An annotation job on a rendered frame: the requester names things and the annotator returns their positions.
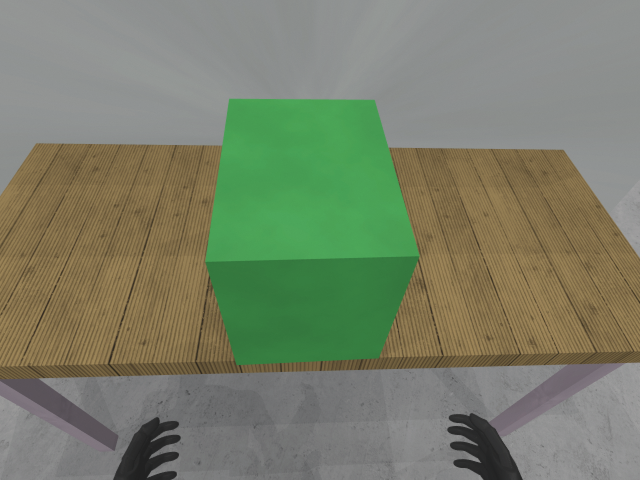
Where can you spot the carton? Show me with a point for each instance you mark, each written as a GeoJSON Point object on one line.
{"type": "Point", "coordinates": [310, 249]}

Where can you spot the table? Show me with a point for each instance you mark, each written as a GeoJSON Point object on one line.
{"type": "Point", "coordinates": [103, 273]}

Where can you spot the robot left hand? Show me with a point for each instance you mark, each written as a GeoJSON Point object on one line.
{"type": "Point", "coordinates": [136, 465]}

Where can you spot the robot right hand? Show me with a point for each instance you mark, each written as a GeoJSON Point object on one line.
{"type": "Point", "coordinates": [496, 461]}

